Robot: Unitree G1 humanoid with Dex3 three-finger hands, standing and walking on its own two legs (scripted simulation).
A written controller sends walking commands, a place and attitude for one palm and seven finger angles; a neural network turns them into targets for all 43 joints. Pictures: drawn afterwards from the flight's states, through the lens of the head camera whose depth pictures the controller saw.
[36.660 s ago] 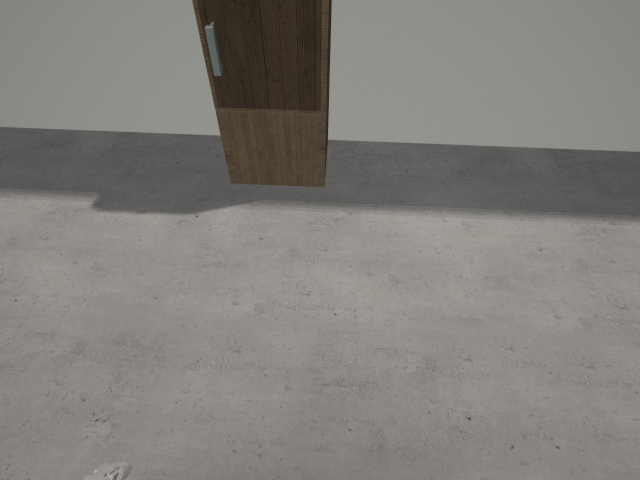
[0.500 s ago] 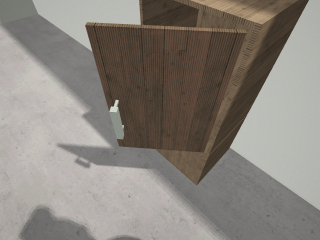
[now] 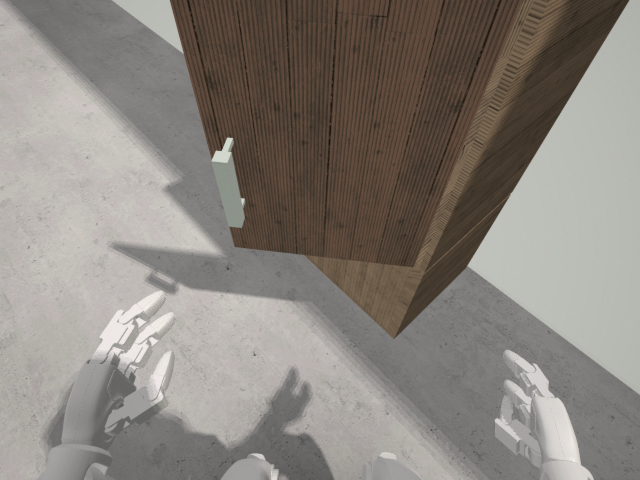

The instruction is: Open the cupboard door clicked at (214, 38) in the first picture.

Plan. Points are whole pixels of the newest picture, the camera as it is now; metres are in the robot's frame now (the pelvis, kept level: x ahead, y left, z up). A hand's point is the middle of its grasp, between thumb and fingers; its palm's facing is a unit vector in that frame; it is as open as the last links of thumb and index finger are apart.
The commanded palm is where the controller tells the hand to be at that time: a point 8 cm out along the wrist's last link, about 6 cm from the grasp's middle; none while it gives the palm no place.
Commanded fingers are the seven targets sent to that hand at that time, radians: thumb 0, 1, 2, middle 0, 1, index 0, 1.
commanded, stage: raise the hand with hooked fingers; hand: left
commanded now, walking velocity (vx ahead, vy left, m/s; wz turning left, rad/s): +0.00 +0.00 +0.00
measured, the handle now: (233, 184) +0.59 +0.20 -0.04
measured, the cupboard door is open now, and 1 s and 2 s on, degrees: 40 40 40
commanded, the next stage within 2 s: move the hooked fingers beside the handle in 1.78 s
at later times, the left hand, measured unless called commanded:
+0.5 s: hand (130, 386) +0.22 +0.24 -0.01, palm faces -0.06 -1.00 -0.03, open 10.9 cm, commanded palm +0.19 +0.30 +0.00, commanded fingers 0.00 -0.08 0.48 -0.27 -0.93 -0.27 -0.93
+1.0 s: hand (100, 367) +0.24 +0.29 -0.01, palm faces -0.05 -1.00 -0.05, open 13.6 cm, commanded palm +0.23 +0.34 +0.00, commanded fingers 0.00 -0.50 0.30 -0.30 -1.20 -0.30 -1.20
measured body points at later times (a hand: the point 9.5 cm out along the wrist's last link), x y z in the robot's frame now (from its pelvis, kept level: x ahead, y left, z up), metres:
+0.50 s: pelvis -0.02 +0.02 -0.04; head +0.07 +0.02 +0.40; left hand +0.22 +0.30 +0.00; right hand +0.13 -0.22 -0.13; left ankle +0.00 +0.13 -0.67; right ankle +0.03 -0.10 -0.67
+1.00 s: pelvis -0.01 +0.04 -0.04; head +0.08 +0.06 +0.39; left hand +0.24 +0.34 -0.01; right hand +0.19 -0.20 -0.11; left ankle +0.00 +0.13 -0.67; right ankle +0.03 -0.10 -0.67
